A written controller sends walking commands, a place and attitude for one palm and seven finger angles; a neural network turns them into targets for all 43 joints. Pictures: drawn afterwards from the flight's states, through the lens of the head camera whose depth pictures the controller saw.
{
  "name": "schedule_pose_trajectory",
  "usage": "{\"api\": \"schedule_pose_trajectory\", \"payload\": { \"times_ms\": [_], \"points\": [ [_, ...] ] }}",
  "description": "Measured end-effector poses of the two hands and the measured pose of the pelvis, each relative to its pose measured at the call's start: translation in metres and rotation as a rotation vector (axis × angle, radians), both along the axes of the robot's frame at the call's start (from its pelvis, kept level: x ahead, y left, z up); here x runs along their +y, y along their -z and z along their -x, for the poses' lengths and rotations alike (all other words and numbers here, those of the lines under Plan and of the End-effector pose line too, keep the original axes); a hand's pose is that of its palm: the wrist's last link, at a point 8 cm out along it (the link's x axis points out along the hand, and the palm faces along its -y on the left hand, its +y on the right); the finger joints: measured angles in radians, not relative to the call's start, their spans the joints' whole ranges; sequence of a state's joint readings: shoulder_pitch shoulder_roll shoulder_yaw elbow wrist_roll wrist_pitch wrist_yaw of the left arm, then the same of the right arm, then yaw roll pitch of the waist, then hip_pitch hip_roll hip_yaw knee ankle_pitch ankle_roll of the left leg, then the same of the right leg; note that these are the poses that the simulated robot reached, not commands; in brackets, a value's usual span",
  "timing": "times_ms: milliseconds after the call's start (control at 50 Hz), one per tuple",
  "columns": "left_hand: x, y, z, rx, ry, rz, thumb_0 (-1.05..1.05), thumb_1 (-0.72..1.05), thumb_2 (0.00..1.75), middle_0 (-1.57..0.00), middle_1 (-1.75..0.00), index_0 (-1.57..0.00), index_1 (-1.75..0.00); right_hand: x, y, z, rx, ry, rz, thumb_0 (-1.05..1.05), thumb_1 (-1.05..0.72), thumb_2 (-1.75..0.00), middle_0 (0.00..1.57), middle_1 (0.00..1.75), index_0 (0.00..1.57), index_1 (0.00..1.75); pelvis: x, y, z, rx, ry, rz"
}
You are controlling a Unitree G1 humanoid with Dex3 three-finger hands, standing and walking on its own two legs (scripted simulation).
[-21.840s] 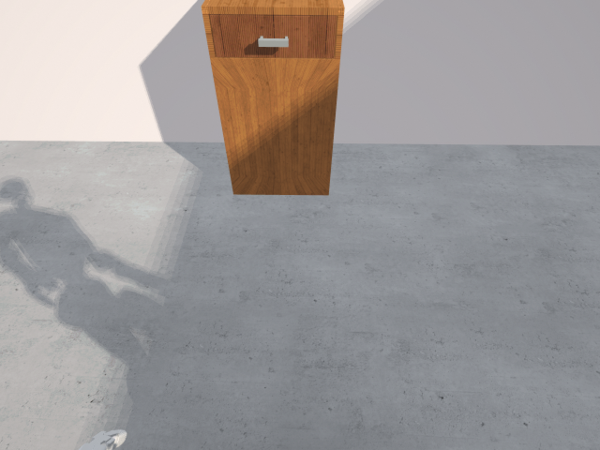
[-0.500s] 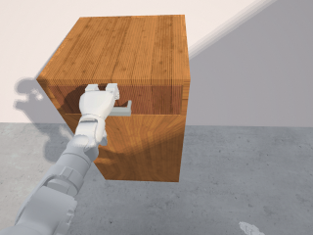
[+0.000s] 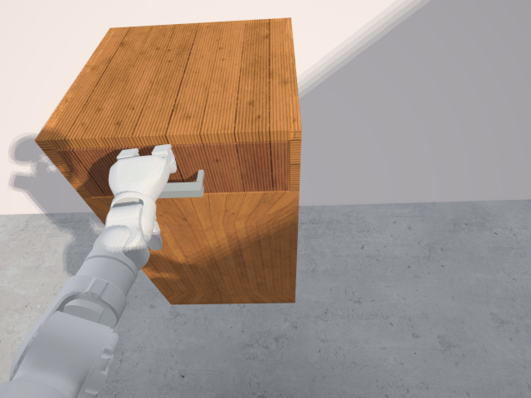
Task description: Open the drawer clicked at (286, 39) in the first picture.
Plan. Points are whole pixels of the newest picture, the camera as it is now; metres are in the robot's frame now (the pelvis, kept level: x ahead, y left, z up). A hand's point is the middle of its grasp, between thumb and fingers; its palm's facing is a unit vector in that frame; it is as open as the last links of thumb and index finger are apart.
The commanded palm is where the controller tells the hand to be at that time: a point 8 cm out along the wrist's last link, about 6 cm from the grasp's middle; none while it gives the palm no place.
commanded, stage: re-aim the fingers above the handle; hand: left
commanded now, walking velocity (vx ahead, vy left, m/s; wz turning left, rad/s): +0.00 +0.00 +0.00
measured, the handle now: (177, 182) +0.51 +0.19 +0.00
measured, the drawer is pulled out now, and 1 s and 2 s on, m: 0.00 0.00 0.00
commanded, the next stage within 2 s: lower the fingers behind the handle in 1.32 s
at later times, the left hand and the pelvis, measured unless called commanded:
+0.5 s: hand (144, 211) +0.41 +0.22 +0.04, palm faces -0.23 -0.04 -0.97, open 13.8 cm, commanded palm +0.40 +0.19 +0.11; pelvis +0.00 +0.00 +0.00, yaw +2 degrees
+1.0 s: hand (138, 175) +0.45 +0.21 +0.09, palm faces -0.04 -0.03 -1.00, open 15.1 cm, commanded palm +0.41 +0.18 +0.11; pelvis +0.01 +0.02 +0.00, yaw +1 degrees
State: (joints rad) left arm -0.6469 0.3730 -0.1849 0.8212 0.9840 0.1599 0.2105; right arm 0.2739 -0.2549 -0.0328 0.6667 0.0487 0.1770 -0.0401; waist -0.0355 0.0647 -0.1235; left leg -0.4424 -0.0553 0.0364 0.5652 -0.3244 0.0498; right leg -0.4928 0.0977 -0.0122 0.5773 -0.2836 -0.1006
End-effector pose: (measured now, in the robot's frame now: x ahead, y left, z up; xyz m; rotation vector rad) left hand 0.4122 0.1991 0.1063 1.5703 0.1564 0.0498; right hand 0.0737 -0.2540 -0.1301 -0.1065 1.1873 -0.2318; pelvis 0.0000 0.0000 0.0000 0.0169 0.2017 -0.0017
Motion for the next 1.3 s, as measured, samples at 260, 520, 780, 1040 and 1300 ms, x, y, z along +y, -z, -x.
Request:
{"api": "schedule_pose_trajectory", "payload": {
  "times_ms": [260, 520, 780, 1040, 1300],
  "points": [
    [-0.057, -0.021, 0.004, -0.217, 0.274, 0.048, 0.0, -0.49, 0.3, -0.32, -1.2, -0.32, -1.2, 0.005, -0.007, -0.041, -0.126, -0.044, 0.026, 0.01, -0.91, -0.9, 0.2, 0.3, 0.2, 0.29, 0.003, 0.004, 0.004, -0.011, 0.0, -0.004],
    [0.004, 0.017, 0.013, 0.181, 0.05, 0.066, 0.0, -0.48, 0.3, -0.31, -1.2, -0.31, -1.2, 0.008, -0.009, -0.032, -0.041, -0.082, 0.033, 0.01, -0.91, -0.89, 0.2, 0.3, 0.2, 0.3, 0.002, -0.001, -0.003, -0.019, -0.045, 0.006],
    [-0.03, -0.037, -0.018, -0.294, 0.22, 0.043, 0.01, -0.49, 0.3, -0.32, -1.2, -0.32, -1.2, 0.021, 0.001, -0.027, -0.069, -0.031, 0.02, 0.01, -0.91, -0.9, 0.2, 0.3, 0.2, 0.29, 0.015, 0.009, 0.005, 0.016, 0.017, 0.002],
    [0.01, -0.032, -0.009, 0.015, 0.026, 0.041, 0.0, -0.48, 0.3, -0.31, -1.2, -0.04, -1.11, 0.023, -0.008, -0.015, 0.005, -0.055, 0.016, 0.01, -0.91, -0.89, 0.2, 0.3, 0.2, 0.3, 0.019, 0.002, -0.006, -0.014, -0.03, 0.019],
    [-0.033, 0.007, 0.023, -0.188, 0.393, 0.103, 0.0, -0.49, 0.3, -0.33, -1.2, -0.28, -1.19, 0.03, -0.006, -0.042, -0.119, -0.056, 0.056, 0.01, -0.91, -0.9, 0.2, 0.3, 0.2, 0.29, 0.029, 0.014, 0.01, 0.01, -0.005, 0.019]
  ]
}}
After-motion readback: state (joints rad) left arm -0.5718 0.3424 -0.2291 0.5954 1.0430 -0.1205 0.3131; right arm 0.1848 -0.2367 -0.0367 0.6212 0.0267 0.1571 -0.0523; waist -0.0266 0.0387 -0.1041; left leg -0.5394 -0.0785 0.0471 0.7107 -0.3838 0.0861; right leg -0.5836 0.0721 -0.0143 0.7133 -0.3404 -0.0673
